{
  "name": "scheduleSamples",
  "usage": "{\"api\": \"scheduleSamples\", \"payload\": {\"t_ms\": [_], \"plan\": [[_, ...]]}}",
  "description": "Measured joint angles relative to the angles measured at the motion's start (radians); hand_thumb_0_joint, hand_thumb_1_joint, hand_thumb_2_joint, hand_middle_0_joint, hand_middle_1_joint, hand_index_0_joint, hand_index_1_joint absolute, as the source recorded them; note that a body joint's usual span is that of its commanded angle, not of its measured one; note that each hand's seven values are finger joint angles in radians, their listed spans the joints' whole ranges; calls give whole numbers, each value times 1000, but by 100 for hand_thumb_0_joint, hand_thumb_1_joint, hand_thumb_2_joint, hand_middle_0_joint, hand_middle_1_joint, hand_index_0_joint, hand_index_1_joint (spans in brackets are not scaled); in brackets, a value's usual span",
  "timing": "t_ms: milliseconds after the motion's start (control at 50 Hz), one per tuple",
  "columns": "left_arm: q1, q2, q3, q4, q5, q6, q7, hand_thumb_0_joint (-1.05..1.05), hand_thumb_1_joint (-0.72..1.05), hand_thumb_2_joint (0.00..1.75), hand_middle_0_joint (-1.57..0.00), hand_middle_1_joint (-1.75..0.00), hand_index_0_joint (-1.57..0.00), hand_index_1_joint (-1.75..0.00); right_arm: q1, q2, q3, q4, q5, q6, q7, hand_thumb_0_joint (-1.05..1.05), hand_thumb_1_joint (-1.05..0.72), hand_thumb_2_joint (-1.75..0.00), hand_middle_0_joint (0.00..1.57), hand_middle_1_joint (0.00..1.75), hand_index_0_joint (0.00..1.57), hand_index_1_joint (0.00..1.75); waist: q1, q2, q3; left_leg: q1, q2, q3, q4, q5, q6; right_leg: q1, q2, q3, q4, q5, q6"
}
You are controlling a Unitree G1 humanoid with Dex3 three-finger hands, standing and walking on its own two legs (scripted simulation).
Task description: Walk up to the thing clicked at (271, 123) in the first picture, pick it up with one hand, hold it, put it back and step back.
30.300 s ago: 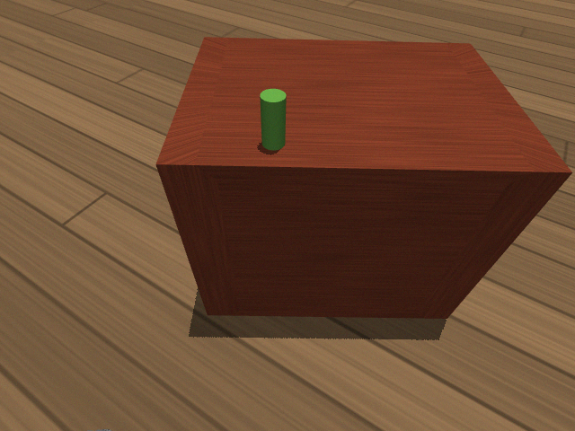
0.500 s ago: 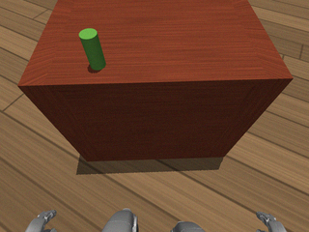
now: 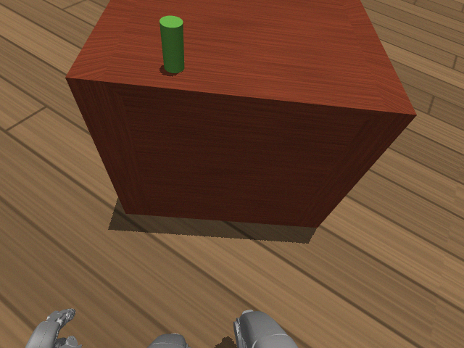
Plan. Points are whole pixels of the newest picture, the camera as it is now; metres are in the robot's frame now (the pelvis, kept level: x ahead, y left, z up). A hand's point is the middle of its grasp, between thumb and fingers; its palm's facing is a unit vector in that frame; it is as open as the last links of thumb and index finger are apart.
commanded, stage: step back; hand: left
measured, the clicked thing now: (172, 45) +0.77 +0.17 +0.05
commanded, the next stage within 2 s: stand in 1.94 s
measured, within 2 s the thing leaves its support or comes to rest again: neither
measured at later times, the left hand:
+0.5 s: hand out of the picture -0.09 +0.20 -0.13, palm faces -0.05 -0.90 -0.44, open 7.4 cm
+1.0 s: hand out of the picture -0.27 +0.17 -0.15, palm faces +0.00 -0.91 -0.41, open 7.4 cm
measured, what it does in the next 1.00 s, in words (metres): walks backwards: right foot, then left foot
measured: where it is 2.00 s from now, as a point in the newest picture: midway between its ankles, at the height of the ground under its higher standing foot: outside the picture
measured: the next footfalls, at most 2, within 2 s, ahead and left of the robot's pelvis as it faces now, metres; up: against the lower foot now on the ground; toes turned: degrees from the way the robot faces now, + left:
right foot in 0.28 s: -0.11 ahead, -0.17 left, +0.00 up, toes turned -3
left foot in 0.66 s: -0.21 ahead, +0.05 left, +0.00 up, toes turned +2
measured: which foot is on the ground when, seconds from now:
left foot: down 0.00-0.30, up 0.32-0.64, down 0.66-1.00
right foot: up 0.00-0.26, down 0.28-0.70, up 0.72-0.96, down 0.98-1.00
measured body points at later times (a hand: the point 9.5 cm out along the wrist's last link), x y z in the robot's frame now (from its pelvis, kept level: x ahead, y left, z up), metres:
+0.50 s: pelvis -0.16 -0.07 +0.00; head -0.12 -0.10 +0.45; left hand -0.08 +0.25 -0.10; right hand -0.08 -0.39 -0.14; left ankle -0.17 +0.09 -0.65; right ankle -0.15 -0.17 -0.73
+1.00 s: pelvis -0.33 -0.10 -0.01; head -0.30 -0.11 +0.44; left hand -0.27 +0.22 -0.13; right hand -0.19 -0.41 -0.12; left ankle -0.25 +0.04 -0.73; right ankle -0.38 -0.22 -0.74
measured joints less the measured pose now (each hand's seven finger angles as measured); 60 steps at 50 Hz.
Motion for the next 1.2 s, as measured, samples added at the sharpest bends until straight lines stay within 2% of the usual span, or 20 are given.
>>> {"api": "scheduleSamples", "payload": {"t_ms": [80, 180, 260, 300, 340, 380, 460, 520, 620, 660, 700, 720, 780, 860, 940, 980, 1020, 1060, 1120, 1200], "plan": [[39, 16, 14, 9, 3, -7, -4, 1, 91, 89, -20, -30, -20, -30, -22, -2, -7, -24, 9, -5, -5, 0, -90, -90, 20, 30, 21, 30, 22, -7, -3, -31, 23, 12, -47, 63, -8, 50, -9, 37, 61, 32, 29], [70, 33, 13, 37, 9, -9, -7, 1, 91, 89, -20, -30, -20, -30, -79, -13, -13, -76, 13, -10, -5, 0, -90, -90, 20, 30, 21, 30, 35, -7, 22, -87, 53, 38, -41, 112, -16, 158, -73, 4, -145, 7, 57], [84, 26, 1, 58, 6, -20, -17, 1, 91, 89, -20, -30, -20, -30, -115, -38, -13, -100, 12, 5, 0, 0, -90, -90, 20, 30, 21, 30, 44, 18, 22, -149, 81, 56, 6, 133, -42, 268, -128, -75, -446, 44, 37], [79, -5, 0, 79, 11, -30, -19, 1, 91, 89, -20, -30, -20, -30, -132, -66, -20, -93, 15, 19, 0, 0, -90, -90, 20, 30, 21, 30, 35, 86, 32, -179, 116, 23, 50, 135, -40, 303, -98, -116, -523, 65, 16], [92, -29, -10, 78, 23, -30, -27, 1, 91, 89, -20, -30, -20, -30, -116, -71, -31, -73, 22, 36, -10, 0, -91, -90, 20, 30, 21, 30, 25, 115, 13, -217, 65, -54, 137, -49, -28, 285, -98, -140, -504, 80, 2], [114, -34, -15, 70, 27, -29, -30, 1, 91, 89, -20, -30, -20, -30, -87, -58, -31, -47, 25, 47, -18, 0, -91, -90, 20, 30, 21, 30, 55, 79, -22, -250, -22, -74, 314, -177, -29, 253, -135, -107, -499, 98, -11], [112, -49, -17, 59, 26, -26, -16, 1, 90, 89, -20, -30, -20, -30, -33, -66, -19, -28, 38, 34, -20, 0, -91, -90, 20, 30, 21, 30, 38, 78, -52, -252, -113, -118, 530, -161, -28, 225, -164, -116, -566, 170, -10], [77, -43, -14, 23, 27, -33, -3, 1, 90, 89, -20, -31, -20, -30, -2, -64, -10, -14, 37, 27, -26, 0, -91, -90, 20, 30, 21, 30, 22, 88, -39, -187, -110, -108, 501, -177, -40, 188, -162, -148, -567, 197, -20], [-10, -26, -12, -44, 18, -42, 18, 1, 90, 89, -20, -30, -20, -30, 23, -36, 0, 6, 24, 24, -24, 0, -91, -90, 20, 30, 21, 30, 6, 73, 12, -52, -63, -27, 248, -226, -40, 122, -175, -219, -516, 218, -30], [-38, -18, -17, -56, 12, -38, 18, 1, 90, 89, -20, -30, -20, -30, 26, -25, 1, 6, 22, 19, -16, 0, -91, -90, 20, 30, 21, 30, 1, 58, 25, 8, -49, 1, 98, -158, -24, 92, -187, -240, -479, 220, -28], [-60, -2, -20, -48, 6, -30, 17, 1, 90, 89, -20, -30, -20, -30, 8, 0, -1, 13, 18, 18, -11, 0, -91, -90, 20, 30, 21, 30, 11, -5, 53, 27, -80, 29, 53, -70, -9, 74, -220, -215, -445, 227, -20], [-59, -3, -23, -39, 2, -26, 17, 1, 90, 89, -20, -30, -20, -30, 5, 4, 1, 9, 16, 21, -4, 0, -91, -90, 20, 30, 21, 30, 17, -17, 53, 23, -81, 39, 56, -64, -5, 66, -212, -197, -428, 191, -15], [-43, -25, -31, 1, -3, -9, 14, 1, 91, 89, -20, -30, -20, -30, -1, -10, 4, -3, 4, 26, 6, 0, -91, -90, 20, 30, 21, 30, -9, 28, 26, -4, -34, 9, 65, -44, 6, 35, -124, -155, -211, -30, -1], [-5, -23, -29, 29, -12, -15, 3, 1, 91, 89, -20, -30, -20, -30, -24, -18, 2, -20, -3, 31, 1, 0, -91, -90, 20, 30, 21, 30, 1, 44, -28, -40, 7, 7, 9, 25, -2, 60, -66, -89, -31, -22, -1], [48, -8, -29, 64, -9, -53, -2, 1, 90, 89, -20, -30, -20, -30, -68, -30, -8, -42, -3, 26, 10, 0, -90, -90, 20, 30, 21, 30, 19, 41, -60, -93, 24, 30, 2, 60, -4, 234, -119, -103, -350, -12, 10], [74, -11, -26, 98, -2, -81, 5, 1, 91, 89, -20, -30, -20, -30, -95, -44, -12, -51, -2, 28, 17, 0, -90, -90, 20, 30, 21, 30, 27, 63, -59, -128, 50, 39, 55, 49, -9, 332, -122, -118, -584, 66, 7], [91, -41, -29, 137, 15, -97, 11, 1, 91, 89, -20, -30, -20, -30, -101, -61, -24, -40, -1, 33, 15, 0, -91, -90, 20, 30, 21, 30, 15, 136, -44, -147, 61, -36, 131, -47, 5, 360, -75, -149, -610, 105, 0], [131, -45, -33, 153, 28, -104, 11, 1, 91, 89, -20, -30, -20, -30, -74, -52, -24, -20, -2, 41, 16, 0, -91, -90, 20, 30, 21, 30, 42, 124, -79, -165, 12, -64, 200, -143, -7, 339, -88, -128, -592, 108, -9], [161, -45, -30, 182, 25, -109, 13, 1, 90, 89, -20, -30, -20, -30, -45, -54, -25, 13, 9, 40, 31, 0, -91, -90, 20, 30, 21, 30, 49, 115, -94, -164, -25, -95, 283, -116, -20, 341, -114, -115, -608, 125, -6], [161, -35, -24, 179, 24, -125, 9, 1, 90, 89, -21, -31, -20, -30, 2, -64, -30, 51, 8, 39, 39, 0, -91, -90, 20, 30, 21, 30, 38, 124, -93, -129, -17, -100, 259, -109, -34, 332, -139, -146, -607, 128, 6]]}}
